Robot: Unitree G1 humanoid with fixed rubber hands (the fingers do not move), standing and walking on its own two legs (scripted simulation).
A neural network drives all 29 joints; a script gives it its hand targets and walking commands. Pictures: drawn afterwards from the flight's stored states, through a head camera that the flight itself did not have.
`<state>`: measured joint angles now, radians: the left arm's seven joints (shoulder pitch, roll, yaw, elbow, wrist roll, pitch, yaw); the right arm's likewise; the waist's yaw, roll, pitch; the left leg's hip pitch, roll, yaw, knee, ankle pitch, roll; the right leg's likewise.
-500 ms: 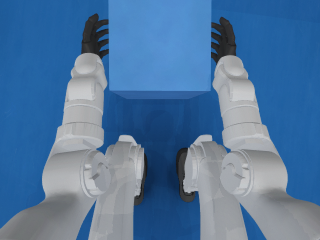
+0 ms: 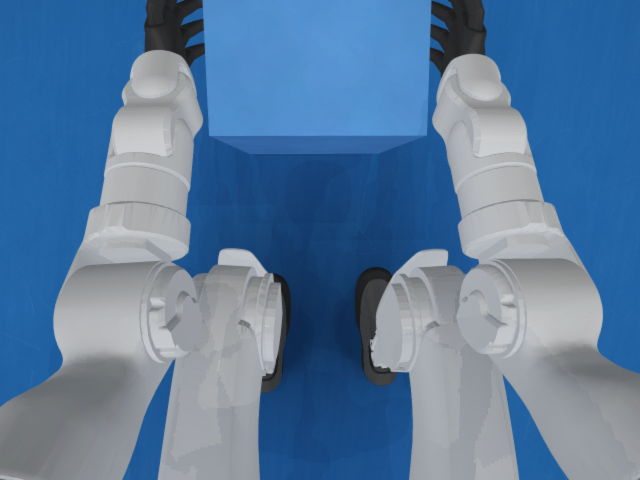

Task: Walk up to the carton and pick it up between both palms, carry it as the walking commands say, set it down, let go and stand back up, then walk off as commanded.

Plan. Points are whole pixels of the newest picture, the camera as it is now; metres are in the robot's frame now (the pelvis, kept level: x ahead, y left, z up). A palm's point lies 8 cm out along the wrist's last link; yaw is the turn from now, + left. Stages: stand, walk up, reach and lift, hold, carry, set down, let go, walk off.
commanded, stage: set down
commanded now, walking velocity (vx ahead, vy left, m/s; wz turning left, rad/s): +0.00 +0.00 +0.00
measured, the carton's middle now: (315, 57) +0.55 +0.02 -0.22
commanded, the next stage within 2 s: none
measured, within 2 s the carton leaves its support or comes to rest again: rests again in 0.72 s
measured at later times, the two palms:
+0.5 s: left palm (182, 63) +0.52 +0.16 -0.17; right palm (456, 52) +0.53 -0.13 -0.16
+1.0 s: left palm (186, 63) +0.52 +0.16 -0.18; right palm (456, 55) +0.54 -0.13 -0.17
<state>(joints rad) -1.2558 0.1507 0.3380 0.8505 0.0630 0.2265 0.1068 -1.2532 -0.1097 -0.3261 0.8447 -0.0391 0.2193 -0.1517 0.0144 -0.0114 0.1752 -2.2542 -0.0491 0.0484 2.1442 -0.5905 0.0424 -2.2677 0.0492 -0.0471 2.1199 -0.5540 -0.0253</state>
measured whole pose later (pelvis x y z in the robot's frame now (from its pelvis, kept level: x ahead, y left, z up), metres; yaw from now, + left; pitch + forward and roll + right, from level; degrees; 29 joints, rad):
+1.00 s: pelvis +0.00 +0.00 -0.03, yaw +0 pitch +36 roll +0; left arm -1.35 0.22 0.23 1.01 0.00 0.19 0.08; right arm -1.37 -0.20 -0.30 1.03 0.00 0.17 -0.12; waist 0.01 -0.03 0.27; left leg -2.28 -0.05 0.05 2.25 -0.60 0.04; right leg -2.30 0.07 -0.05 2.23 -0.56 -0.02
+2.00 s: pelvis -0.01 +0.00 -0.03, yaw +0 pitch +33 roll -1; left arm -1.40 0.33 0.13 1.14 -0.15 0.04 0.11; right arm -1.41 -0.27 -0.14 1.14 0.16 0.05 -0.14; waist 0.01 -0.01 0.39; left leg -2.23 -0.06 0.04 2.25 -0.60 0.03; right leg -2.24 0.07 -0.05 2.22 -0.56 -0.02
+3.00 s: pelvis +0.01 +0.00 +0.11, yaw +1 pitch +45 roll +0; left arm -1.16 0.34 0.23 0.89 -0.10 0.16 0.02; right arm -1.15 -0.27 -0.24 0.86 0.08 0.16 -0.08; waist 0.00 0.00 -0.02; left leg -2.01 -0.08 0.01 1.75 -0.52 0.02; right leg -2.02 0.07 -0.01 1.73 -0.50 -0.01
